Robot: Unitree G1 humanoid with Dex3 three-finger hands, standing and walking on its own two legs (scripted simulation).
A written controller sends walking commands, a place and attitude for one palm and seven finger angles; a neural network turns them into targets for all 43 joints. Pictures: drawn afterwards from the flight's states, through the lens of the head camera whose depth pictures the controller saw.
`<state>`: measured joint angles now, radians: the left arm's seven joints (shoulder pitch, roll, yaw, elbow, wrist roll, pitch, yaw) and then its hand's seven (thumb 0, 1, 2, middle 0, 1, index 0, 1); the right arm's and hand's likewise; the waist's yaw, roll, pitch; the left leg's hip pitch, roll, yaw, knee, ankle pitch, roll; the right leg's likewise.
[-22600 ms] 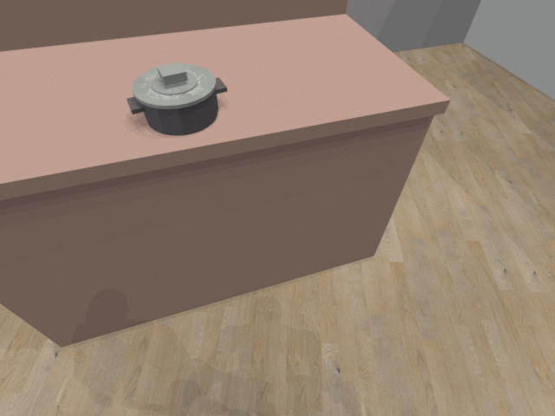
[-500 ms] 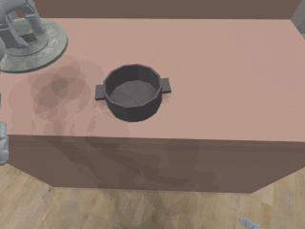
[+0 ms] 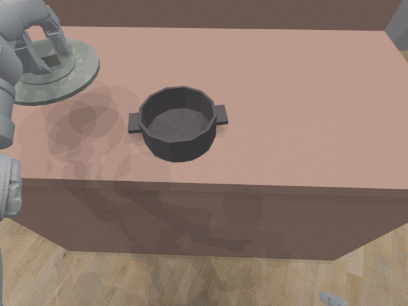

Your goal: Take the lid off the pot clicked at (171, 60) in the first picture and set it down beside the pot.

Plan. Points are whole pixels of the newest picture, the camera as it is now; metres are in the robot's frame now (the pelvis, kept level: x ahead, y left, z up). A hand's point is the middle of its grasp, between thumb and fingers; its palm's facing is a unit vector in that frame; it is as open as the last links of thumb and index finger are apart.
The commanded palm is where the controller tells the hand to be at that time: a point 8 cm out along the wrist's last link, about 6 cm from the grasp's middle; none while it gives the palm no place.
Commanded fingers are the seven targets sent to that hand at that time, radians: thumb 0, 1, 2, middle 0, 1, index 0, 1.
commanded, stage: lower the lid onto the table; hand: left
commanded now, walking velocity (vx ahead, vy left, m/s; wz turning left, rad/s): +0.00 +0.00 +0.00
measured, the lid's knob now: (39, 55) +0.49 +0.29 +0.22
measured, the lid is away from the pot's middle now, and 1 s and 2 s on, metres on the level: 0.23 0.24 0.24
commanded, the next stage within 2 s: none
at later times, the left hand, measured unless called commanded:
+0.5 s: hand (40, 70) +0.47 +0.29 +0.20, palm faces -0.32 -0.13 -0.94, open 7.6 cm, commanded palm +0.46 +0.29 +0.28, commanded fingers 0.00 0.54 1.08 -0.78 -0.98 -0.85 -1.05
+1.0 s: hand (45, 92) +0.46 +0.29 +0.16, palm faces -0.42 -0.13 -0.90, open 7.6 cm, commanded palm +0.48 +0.29 +0.25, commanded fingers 0.00 0.54 1.08 -0.78 -0.98 -0.85 -1.05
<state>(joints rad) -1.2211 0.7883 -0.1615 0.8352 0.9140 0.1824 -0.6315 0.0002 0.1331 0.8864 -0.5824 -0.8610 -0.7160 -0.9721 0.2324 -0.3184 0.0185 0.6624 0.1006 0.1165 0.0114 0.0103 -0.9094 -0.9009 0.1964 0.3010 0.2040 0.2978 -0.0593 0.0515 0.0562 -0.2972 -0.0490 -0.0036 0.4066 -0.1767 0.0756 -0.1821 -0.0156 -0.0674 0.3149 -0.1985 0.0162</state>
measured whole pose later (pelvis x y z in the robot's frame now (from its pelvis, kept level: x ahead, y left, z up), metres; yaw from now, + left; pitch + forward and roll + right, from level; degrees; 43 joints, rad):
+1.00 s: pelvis +0.00 +0.00 +0.00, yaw +0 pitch +5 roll -2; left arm -1.11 0.80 -0.13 0.94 0.90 0.03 -0.59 0.00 0.15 0.89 -0.57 -0.86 -0.72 -0.97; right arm 0.26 -0.32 0.00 0.69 0.09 0.13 0.00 0.01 -0.91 -0.90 0.20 0.30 0.20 0.30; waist -0.08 0.03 0.06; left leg -0.34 -0.04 0.00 0.46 -0.20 0.08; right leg -0.21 -0.01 -0.06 0.33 -0.20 0.02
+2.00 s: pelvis +0.01 +0.01 -0.01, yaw -2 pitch +9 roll -3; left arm -1.05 0.79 -0.08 1.06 0.92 -0.09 -0.50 0.00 0.16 0.89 -0.56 -0.85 -0.71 -0.98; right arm 0.31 -0.31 0.00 0.68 0.08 0.15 0.01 0.01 -0.91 -0.90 0.20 0.30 0.21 0.30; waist -0.11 0.02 0.03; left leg -0.42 -0.04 0.01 0.51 -0.24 0.09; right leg -0.30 -0.01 -0.04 0.39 -0.23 0.03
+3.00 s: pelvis +0.00 +0.02 -0.02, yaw -4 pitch +12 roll -4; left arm -0.95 0.84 -0.01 1.04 0.94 -0.22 -0.42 -0.03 0.17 0.88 -0.53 -0.90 -0.75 -1.01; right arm 0.35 -0.30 0.00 0.65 0.08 0.22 -0.02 0.01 -0.91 -0.90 0.20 0.30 0.21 0.30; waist -0.12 0.04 -0.04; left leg -0.59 -0.01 0.04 0.67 -0.30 0.09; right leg -0.47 0.02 -0.01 0.54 -0.29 0.03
